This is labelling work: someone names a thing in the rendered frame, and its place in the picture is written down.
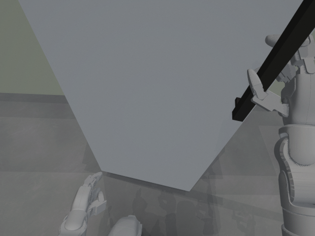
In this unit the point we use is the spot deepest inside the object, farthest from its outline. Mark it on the fridge door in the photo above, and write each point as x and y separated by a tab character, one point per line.
153	83

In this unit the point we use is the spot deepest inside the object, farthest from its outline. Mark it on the handle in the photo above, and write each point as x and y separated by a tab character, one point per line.
296	32

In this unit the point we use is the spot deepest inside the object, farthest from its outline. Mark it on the right robot hand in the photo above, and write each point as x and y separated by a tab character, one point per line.
299	87

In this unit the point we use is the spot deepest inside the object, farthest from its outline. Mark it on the left robot forearm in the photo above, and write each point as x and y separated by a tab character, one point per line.
74	224

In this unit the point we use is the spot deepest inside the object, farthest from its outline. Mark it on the left robot hand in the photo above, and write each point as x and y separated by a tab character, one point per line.
85	196

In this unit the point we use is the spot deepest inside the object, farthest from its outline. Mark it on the robot left thigh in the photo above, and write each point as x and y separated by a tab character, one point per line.
126	226

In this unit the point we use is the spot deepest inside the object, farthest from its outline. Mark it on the right robot forearm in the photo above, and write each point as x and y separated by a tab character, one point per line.
295	153

